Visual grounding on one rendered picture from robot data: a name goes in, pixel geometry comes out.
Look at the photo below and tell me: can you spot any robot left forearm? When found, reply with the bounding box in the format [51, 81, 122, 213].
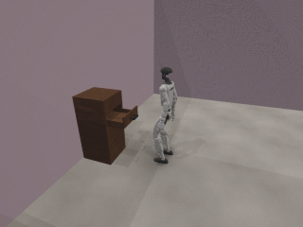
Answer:
[160, 102, 169, 123]

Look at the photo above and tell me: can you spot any robot right hand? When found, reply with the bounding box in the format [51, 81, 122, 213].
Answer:
[168, 112, 175, 122]

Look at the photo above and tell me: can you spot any drawer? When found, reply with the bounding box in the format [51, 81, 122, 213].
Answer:
[106, 106, 138, 130]

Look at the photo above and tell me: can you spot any cabinet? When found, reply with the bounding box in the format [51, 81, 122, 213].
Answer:
[72, 87, 126, 165]

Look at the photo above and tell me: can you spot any robot right upper arm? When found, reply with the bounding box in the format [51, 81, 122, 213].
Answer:
[172, 81, 177, 100]

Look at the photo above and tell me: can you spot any handle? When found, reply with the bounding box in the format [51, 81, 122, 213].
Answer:
[130, 114, 138, 120]

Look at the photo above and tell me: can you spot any robot left upper arm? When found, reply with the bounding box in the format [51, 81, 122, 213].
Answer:
[159, 85, 169, 106]

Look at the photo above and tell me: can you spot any robot right forearm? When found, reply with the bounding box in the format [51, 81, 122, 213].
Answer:
[171, 98, 177, 112]

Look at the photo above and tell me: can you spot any left robot foot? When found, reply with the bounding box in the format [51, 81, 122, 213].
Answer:
[153, 158, 169, 164]

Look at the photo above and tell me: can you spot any robot left shin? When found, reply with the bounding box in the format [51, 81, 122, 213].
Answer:
[152, 138, 165, 161]

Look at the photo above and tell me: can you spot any robot left hand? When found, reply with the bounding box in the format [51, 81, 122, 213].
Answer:
[156, 122, 165, 135]

